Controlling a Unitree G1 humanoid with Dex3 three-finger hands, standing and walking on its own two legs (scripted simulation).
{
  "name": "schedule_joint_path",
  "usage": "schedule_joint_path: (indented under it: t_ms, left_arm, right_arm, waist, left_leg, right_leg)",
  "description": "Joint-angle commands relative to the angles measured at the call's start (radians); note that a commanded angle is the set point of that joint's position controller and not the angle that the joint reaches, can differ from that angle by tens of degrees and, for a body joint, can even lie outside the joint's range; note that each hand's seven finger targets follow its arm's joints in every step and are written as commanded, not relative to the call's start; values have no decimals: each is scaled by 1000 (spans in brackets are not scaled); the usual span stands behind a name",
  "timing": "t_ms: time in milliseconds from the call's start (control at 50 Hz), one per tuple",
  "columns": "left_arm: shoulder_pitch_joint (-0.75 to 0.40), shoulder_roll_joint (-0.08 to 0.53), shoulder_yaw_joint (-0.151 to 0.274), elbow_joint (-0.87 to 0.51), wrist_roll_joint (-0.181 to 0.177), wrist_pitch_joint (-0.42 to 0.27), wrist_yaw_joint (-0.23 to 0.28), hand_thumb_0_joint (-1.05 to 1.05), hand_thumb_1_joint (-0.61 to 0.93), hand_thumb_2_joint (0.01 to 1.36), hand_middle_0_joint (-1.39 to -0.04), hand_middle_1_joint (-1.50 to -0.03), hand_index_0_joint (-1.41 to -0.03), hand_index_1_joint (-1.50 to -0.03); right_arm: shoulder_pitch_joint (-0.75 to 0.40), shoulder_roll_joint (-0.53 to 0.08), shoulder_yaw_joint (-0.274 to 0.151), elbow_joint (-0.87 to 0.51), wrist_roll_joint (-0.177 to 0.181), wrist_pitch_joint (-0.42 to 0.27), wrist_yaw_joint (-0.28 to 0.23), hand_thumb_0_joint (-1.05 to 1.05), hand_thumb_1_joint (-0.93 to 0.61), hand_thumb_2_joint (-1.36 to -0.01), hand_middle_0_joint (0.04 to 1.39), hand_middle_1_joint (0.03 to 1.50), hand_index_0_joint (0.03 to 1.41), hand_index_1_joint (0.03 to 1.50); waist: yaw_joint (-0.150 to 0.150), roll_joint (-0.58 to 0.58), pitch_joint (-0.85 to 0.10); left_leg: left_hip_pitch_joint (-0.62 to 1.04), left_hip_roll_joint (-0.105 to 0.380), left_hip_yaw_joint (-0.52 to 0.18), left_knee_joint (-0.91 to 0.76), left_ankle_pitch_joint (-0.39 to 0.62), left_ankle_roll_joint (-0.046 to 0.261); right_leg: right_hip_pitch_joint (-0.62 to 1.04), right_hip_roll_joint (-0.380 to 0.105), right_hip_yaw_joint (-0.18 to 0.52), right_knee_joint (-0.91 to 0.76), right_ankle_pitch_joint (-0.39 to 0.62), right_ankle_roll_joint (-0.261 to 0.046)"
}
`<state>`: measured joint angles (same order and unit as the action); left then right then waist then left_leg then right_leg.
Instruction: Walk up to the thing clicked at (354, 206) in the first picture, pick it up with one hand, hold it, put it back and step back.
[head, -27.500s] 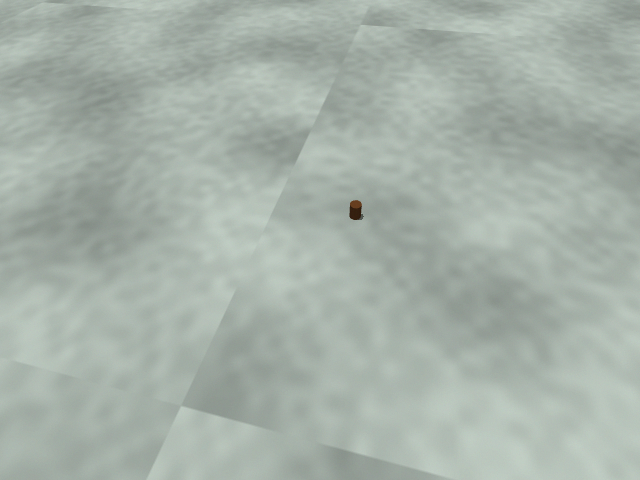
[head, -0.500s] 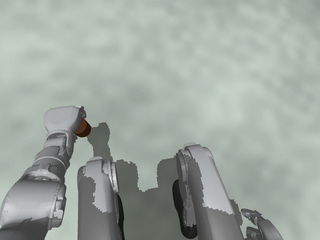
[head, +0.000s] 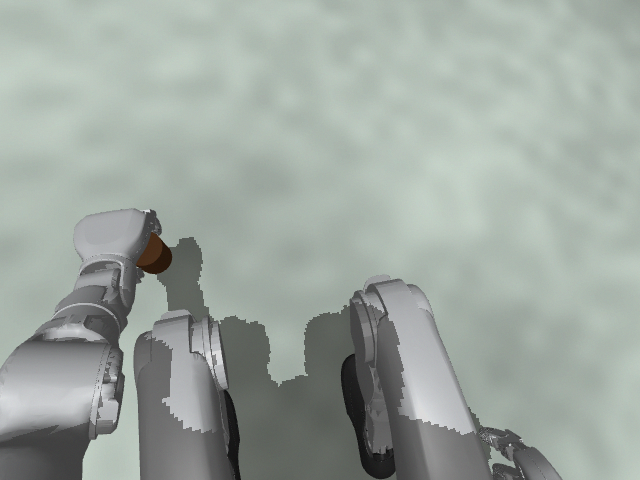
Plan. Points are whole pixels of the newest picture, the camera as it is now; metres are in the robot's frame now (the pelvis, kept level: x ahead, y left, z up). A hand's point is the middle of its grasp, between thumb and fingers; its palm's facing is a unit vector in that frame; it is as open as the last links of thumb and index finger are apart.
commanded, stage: lower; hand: left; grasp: from above
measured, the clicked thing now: (149, 253) +0.44 +0.20 -0.21
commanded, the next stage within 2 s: rest in 0.16 s
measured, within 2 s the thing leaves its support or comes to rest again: rests again in 0.84 s
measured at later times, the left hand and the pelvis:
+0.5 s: hand (139, 262) +0.43 +0.22 -0.23, palm faces -0.49 -0.07 -0.87, open 7.8 cm; pelvis +0.01 +0.00 -0.03, yaw -2 degrees
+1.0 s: hand (144, 260) +0.44 +0.22 -0.27, palm faces -0.46 -0.07 -0.88, open 7.6 cm; pelvis +0.01 +0.01 -0.05, yaw -5 degrees
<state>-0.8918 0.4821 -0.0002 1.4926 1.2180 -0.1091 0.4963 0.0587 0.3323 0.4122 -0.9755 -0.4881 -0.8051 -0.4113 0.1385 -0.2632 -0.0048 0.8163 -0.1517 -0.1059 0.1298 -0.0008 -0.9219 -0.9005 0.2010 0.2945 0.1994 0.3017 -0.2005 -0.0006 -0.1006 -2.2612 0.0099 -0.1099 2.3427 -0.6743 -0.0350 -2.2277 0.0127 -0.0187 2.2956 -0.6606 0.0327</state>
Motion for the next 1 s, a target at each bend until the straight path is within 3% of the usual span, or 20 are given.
schedule_joint_path:
  t_ms: [0, 20, 40, 60, 140, 160, 200, 220, 300, 320, 400, 440, 480, 560, 680, 700, 740, 820, 860, 980]
  left_arm:
    - [-360, 188, 21, -131, 7, -31, 60, 0, 553, 516, -995, -493, -998, -491]
    - [-338, 192, 25, -56, 11, -30, 67, 0, 566, 488, -992, -490, -1003, -480]
    - [-321, 187, 25, -74, 12, -32, 72, 0, 548, 482, -986, -483, -994, -476]
    - [-367, 204, 28, -70, 10, -41, 82, 0, 560, 444, -975, -483, -995, -462]
    - [-362, 241, 57, -88, 24, -43, 114, 0, 554, 412, -969, -457, -992, -435]
    - [-351, 264, 82, -143, 23, -50, 121, 0, 548, 426, -970, -457, -989, -440]
    - [-294, 183, 44, -40, 20, -34, 127, 0, 568, 421, -970, -476, -997, -449]
    - [-347, 193, 45, -46, 25, -39, 130, 0, 581, 416, -970, -478, -1001, -447]
    - [-304, 213, 59, -9, 8, -40, 135, 0, 556, 422, -955, -440, -983, -413]
    - [-320, 216, 56, -12, 12, -44, 134, 0, 551, 421, -954, -434, -980, -408]
    - [-303, 223, 69, 44, -2, -59, 149, 0, 561, 427, -953, -447, -983, -417]
    - [-311, 219, 49, 70, 14, -69, 153, 0, 570, 415, -966, -435, -994, -407]
    - [-323, 247, 81, 40, 21, -85, 167, 0, 579, 414, -968, -437, -998, -407]
    - [-361, 254, 76, 56, 50, -104, 197, 0, 599, 420, -986, -427, -1014, -399]
    - [-349, 286, 96, 113, 72, -98, 256, 0, 629, 371, -985, -425, -1030, -380]
    - [-325, 291, 111, 92, 71, -94, 264, 0, 635, 373, -993, -422, -1035, -379]
    - [-353, 276, 92, 113, 71, -87, 265, 0, 640, 391, -1008, -414, -1044, -378]
    - [-291, 277, 103, 156, 46, -71, 272, 0, 626, 389, -1010, -402, -1040, -372]
    - [-329, 265, 76, 158, 44, -74, 257, 0, 644, 369, -1009, -411, -1048, -371]
    - [-325, 294, 74, 165, 30, -95, 249, 0, 676, 352, -1035, -394, -1074, -355]
  right_arm:
    - [194, -219, -64, -14, -3, -11, -2, 0, -913, -905, 200, 300, 200, 300]
    - [185, -222, -59, -19, -12, -19, 3, 0, -913, -905, 200, 300, 200, 300]
    - [187, -224, -61, -18, -9, -18, 4, 0, -913, -905, 200, 300, 199, 300]
    - [182, -220, -55, -11, -20, -24, 11, 0, -913, -905, 200, 300, 200, 300]
    - [183, -233, -53, -7, -37, -33, 28, 0, -913, -904, 200, 300, 200, 300]
    - [191, -239, -60, -3, -35, -30, 30, 0, -913, -904, 200, 300, 200, 300]
    - [165, -225, -53, -7, -37, -31, 40, 0, -912, -903, 200, 300, 199, 300]
    - [181, -229, -49, 0, -49, -35, 46, 0, -911, -902, 200, 300, 200, 300]
    - [182, -239, -40, 11, -56, -42, 62, 0, -903, -897, 200, 300, 200, 300]
    - [193, -236, -36, 19, -65, -43, 69, 0, -903, -897, 200, 300, 200, 300]
    - [189, -245, -27, 16, -65, -48, 81, 0, -902, -897, 200, 300, 200, 300]
    - [172, -242, -19, 14, -72, -51, 88, 0, -904, -897, 200, 300, 200, 300]
    - [194, -258, -20, 18, -75, -53, 90, 0, -903, -897, 200, 300, 200, 300]
    - [185, -238, 13, 20, -98, -71, 113, 0, -903, -898, 200, 300, 200, 300]
    - [156, -269, 18, 29, -129, -100, 147, 0, -902, -898, 200, 300, 200, 300]
    - [156, -276, 12, 36, -134, -99, 151, 0, -903, -898, 200, 300, 200, 300]
    - [156, -271, 24, 29, -141, -111, 166, 0, -903, -899, 200, 300, 200, 300]
    - [157, -292, 16, 43, -137, -122, 180, 0, -905, -900, 200, 300, 200, 300]
    - [159, -287, 31, 42, -147, -132, 195, 0, -905, -900, 200, 300, 200, 300]
    - [160, -296, 51, 37, -144, -167, 218, 0, -904, -900, 200, 300, 200, 300]
  waist:
    - [-28, 182, -628]
    - [-40, 152, -592]
    - [-26, 166, -617]
    - [-47, 163, -597]
    - [-42, 209, -630]
    - [-23, 242, -668]
    - [-41, 213, -632]
    - [-70, 206, -622]
    - [-53, 214, -615]
    - [-72, 196, -619]
    - [-69, 164, -600]
    - [-82, 183, -574]
    - [-82, 199, -600]
    - [-114, 225, -561]
    - [-120, 288, -513]
    - [-105, 307, -541]
    - [-136, 313, -529]
    - [-117, 295, -521]
    - [-148, 302, -513]
    - [-150, 285, -481]
  left_leg:
    - [413, -25, 112, -211, 104, 60]
    - [397, -27, 109, -193, 83, 63]
    - [406, -27, 113, -200, 92, 61]
    - [374, -27, 114, -178, 69, 63]
    - [418, -25, 111, -171, 92, 58]
    - [437, -24, 111, -174, 116, 55]
    - [411, -24, 112, -162, 111, 56]
    - [399, -24, 108, -150, 111, 56]
    - [389, -21, 101, -138, 136, 57]
    - [382, -21, 102, -123, 161, 57]
    - [322, -23, 96, -108, 141, 64]
    - [328, -19, 93, -99, 116, 61]
    - [352, -23, 87, -102, 140, 57]
    - [358, -21, 82, -81, 150, 52]
    - [373, -19, 68, -82, 110, 43]
    - [397, -18, 66, -88, 131, 41]
    - [395, -16, 65, -71, 145, 41]
    - [373, -14, 55, -73, 137, 42]
    - [379, -13, 53, -52, 156, 42]
    - [352, -14, 43, -47, 137, 44]
  right_leg:
    - [333, 29, -107, -233, 147, -67]
    - [305, 25, -109, -226, 126, -66]
    - [326, 29, -107, -232, 134, -64]
    - [325, 29, -104, -225, 116, -62]
    - [320, 27, -115, -201, 137, -65]
    - [335, 28, -115, -198, 163, -66]
    - [314, 34, -118, -192, 166, -63]
    - [317, 35, -124, -189, 168, -61]
    - [327, 37, -132, -175, 197, -58]
    - [349, 41, -135, -169, 229, -54]
    - [368, 44, -131, -171, 211, -48]
    - [342, 52, -137, -162, 188, -51]
    - [344, 50, -150, -151, 206, -53]
    - [327, 53, -164, -133, 223, -53]
    - [274, 54, -185, -114, 186, -57]
    - [281, 56, -188, -114, 198, -57]
    - [285, 59, -192, -104, 224, -53]
    - [280, 62, -196, -108, 216, -56]
    - [296, 63, -200, -95, 246, -52]
    - [316, 67, -206, -108, 226, -51]
